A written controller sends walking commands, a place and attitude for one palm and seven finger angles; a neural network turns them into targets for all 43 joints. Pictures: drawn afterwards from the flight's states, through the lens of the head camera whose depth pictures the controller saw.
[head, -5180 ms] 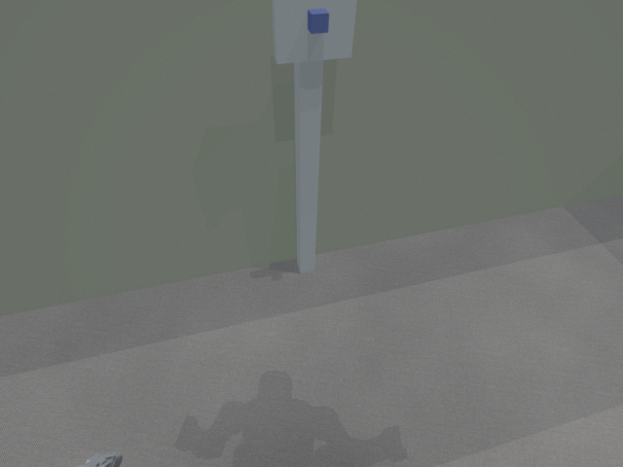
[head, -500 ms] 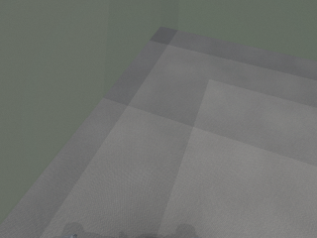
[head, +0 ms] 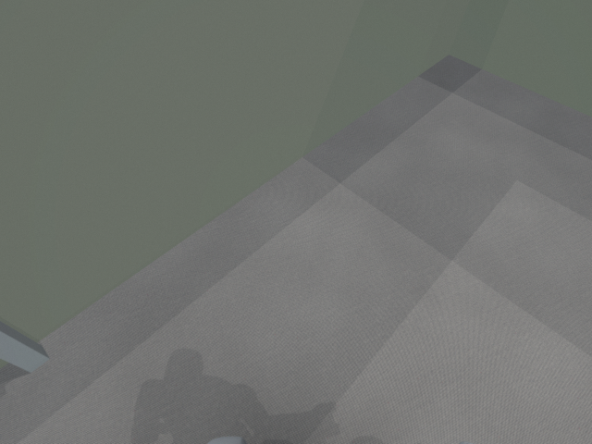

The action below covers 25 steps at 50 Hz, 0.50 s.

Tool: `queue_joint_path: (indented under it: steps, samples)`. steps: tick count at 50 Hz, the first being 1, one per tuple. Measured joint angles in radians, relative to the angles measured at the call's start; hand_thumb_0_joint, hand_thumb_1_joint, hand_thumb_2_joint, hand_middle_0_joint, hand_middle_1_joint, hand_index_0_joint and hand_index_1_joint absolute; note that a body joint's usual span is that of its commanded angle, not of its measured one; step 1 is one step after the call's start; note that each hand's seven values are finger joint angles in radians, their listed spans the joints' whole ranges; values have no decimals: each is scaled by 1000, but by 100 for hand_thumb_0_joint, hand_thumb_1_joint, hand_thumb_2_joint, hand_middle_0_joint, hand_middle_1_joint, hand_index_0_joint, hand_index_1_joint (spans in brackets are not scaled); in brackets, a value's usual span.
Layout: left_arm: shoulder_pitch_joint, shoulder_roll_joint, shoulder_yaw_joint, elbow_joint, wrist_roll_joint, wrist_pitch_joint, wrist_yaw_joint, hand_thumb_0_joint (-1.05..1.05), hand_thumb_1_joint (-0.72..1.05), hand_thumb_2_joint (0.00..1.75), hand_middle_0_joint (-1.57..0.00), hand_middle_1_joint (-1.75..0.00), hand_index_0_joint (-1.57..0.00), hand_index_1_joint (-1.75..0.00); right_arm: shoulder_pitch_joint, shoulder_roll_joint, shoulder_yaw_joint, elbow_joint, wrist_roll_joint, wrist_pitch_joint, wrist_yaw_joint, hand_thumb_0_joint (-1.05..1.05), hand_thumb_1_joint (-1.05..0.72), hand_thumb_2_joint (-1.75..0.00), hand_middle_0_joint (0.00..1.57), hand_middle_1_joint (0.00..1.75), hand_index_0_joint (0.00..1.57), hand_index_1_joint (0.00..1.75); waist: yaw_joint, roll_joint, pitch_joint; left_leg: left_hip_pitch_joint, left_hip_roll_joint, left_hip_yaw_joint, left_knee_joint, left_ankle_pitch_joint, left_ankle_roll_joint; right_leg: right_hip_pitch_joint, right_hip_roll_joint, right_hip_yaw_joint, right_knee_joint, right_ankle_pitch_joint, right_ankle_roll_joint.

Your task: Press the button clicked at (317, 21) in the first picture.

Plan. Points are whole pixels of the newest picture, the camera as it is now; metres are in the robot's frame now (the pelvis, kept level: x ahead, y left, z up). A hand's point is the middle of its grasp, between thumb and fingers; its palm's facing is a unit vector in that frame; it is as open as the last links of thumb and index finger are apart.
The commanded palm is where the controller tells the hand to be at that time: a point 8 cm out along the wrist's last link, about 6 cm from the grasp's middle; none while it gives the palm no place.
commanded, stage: turn to face it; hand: left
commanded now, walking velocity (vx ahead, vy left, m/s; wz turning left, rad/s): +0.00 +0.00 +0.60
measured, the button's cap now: out of the picture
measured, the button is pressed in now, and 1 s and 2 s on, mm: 0 0 0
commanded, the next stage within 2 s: take the last steps up to it in 1.38 s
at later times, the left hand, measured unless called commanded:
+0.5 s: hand out of the picture +0.08 +0.23 -0.14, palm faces +0.26 -0.93 -0.27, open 7.4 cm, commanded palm none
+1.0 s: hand out of the picture -0.13 +0.25 -0.18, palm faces +0.56 -0.79 -0.26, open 7.4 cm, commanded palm none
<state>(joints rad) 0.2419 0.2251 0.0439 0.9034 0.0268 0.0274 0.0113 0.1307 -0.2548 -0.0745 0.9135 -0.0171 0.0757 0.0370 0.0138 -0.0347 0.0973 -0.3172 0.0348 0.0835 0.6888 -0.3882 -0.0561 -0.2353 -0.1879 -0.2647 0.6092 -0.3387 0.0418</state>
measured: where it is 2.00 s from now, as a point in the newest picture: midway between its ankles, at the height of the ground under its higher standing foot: outside the picture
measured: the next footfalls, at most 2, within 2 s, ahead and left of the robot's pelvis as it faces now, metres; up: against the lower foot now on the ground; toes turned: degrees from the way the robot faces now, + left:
left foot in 0.02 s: +0.04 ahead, +0.12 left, +0.00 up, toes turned +6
right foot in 0.48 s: +0.07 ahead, -0.11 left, +0.00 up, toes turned +13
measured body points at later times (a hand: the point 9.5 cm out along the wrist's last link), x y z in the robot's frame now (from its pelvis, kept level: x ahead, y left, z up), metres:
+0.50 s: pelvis -0.01 +0.00 +0.00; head +0.03 -0.01 +0.45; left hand +0.06 +0.28 -0.12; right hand +0.12 -0.24 -0.15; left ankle +0.00 +0.12 -0.73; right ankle +0.03 -0.12 -0.73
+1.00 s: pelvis -0.04 +0.04 +0.00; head -0.02 +0.09 +0.45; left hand -0.15 +0.29 -0.16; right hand +0.20 -0.12 -0.11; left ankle -0.08 +0.12 -0.73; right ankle +0.02 -0.11 -0.66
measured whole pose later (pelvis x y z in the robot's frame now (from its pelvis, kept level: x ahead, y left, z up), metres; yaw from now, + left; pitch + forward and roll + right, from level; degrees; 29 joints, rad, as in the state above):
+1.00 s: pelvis -0.04 +0.04 +0.00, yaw +33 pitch +0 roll -1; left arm 0.23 0.30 0.08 0.94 0.02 0.08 0.02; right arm 0.14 -0.23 -0.05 0.89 -0.02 0.02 0.01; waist 0.01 -0.06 0.09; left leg -0.30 0.00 0.05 0.61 -0.31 0.05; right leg -0.46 -0.14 -0.08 1.11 -0.48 0.08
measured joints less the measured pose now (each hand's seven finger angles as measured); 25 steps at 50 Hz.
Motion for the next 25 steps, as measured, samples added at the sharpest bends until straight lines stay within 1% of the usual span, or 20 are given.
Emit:
queue_joint_path:
  steps: [1, 2, 3, 4, 5, 6, 7, 9, 14, 20, 22, 24, 25]
  samples:
    - [11, 11, 6, 2, -4, 4, -1, 1, 90, 90, -20, -30, -21, -30, -3, -2, 3, -9, -1, -10, 1, 1, -91, -89, 19, 30, 20, 30, 3, -4, -5, 32, -3, 7, -77, 68, 16, -19, -12, -7, 39, -18, 10]
    - [12, 27, 14, 8, -8, 11, -3, 1, 90, 90, -20, -30, -21, -30, -13, 6, 4, -15, -2, -21, 0, 1, -91, -89, 19, 30, 20, 30, 6, -24, 0, 26, -19, 10, -76, 86, 42, -50, -24, 18, 110, -56, 22]
    - [11, 41, 20, 16, -9, 24, -1, 1, 90, 90, -20, -30, -21, -30, -21, 12, 8, -21, -1, -30, 0, 1, -91, -89, 19, 30, 20, 30, 11, -37, 5, 16, -28, 10, -56, 75, 66, -89, -16, 62, 201, -125, 30]
    - [10, 51, 25, 25, -9, 37, 2, 1, 90, 90, -20, -30, -20, -30, -24, 17, 11, -26, -1, -39, -3, 1, -91, -89, 20, 30, 20, 30, 13, -39, 4, 11, -30, 6, -46, 63, 83, -129, 4, 102, 293, -174, 35]
    - [6, 57, 30, 34, -10, 46, 4, 1, 91, 90, -20, -30, -20, -30, -23, 21, 14, -31, -1, -45, -9, 1, -91, -89, 20, 30, 20, 30, 11, -36, 2, 11, -31, -3, -50, 58, 93, -163, 24, 132, 372, -188, 38]
    - [0, 61, 33, 41, -11, 51, 4, 1, 91, 90, -20, -30, -20, -30, -20, 24, 16, -34, -2, -49, -15, 1, -91, -89, 20, 30, 20, 30, 8, -31, 0, 15, -33, -13, -65, 63, 99, -191, 40, 154, 432, -177, 41]
    - [-6, 64, 36, 43, -12, 52, 2, 1, 91, 90, -20, -30, -20, -30, -17, 26, 18, -35, -3, -50, -20, 1, -91, -89, 20, 30, 20, 30, 6, -26, -2, 22, -36, -24, -85, 75, 99, -213, 52, 170, 470, -154, 43]
    - [-19, 66, 39, 37, -12, 48, -3, 1, 91, 90, -20, -30, -20, -30, -10, 28, 22, -33, -4, -50, -26, 1, -91, -89, 20, 30, 20, 30, 3, -16, -6, 36, -46, -43, -129, 104, 103, -241, 66, 194, 498, -108, 48]
    - [-54, 53, 34, 4, -13, 37, -3, 1, 91, 90, -20, -30, -20, -30, 18, 32, 25, -21, -6, -43, -27, 1, -91, -89, 20, 30, 20, 30, -11, 10, -18, 52, -70, -94, -195, 153, 111, -242, 91, 232, 423, -71, 58]
    - [-103, 23, 21, -33, -19, 28, 2, 1, 91, 90, -20, -30, -20, -30, 55, 35, 15, -5, -10, -31, -23, 1, -91, -89, 20, 30, 21, 30, -42, 38, -27, 32, -94, -161, -188, 166, 99, -166, 133, 250, 232, -92, 49]
    - [-114, 11, 14, -47, -22, 20, 2, 1, 91, 90, -20, -30, -20, -30, 67, 31, 10, 1, -10, -25, -23, 1, -91, -89, 20, 30, 21, 30, -50, 49, -30, 16, -102, -185, -169, 163, 89, -120, 151, 249, 133, -67, 41]
    - [-112, 3, 5, -65, -24, 5, 3, 1, 91, 90, -20, -30, -20, -30, 82, 27, 3, 3, -5, -20, -22, 1, -91, -89, 20, 30, 21, 30, -52, 53, -40, -11, -118, -205, -128, 150, 76, -49, 157, 241, -25, 15, 31]
    - [-113, -5, 2, -68, -19, -5, 5, 1, 91, 90, -20, -30, -20, -30, 86, 21, -2, 5, -1, -17, -21, 1, -91, -89, 20, 30, 20, 30, -50, 64, -40, -34, -117, -210, -82, 118, 67, -39, 162, 230, -50, 40, -8]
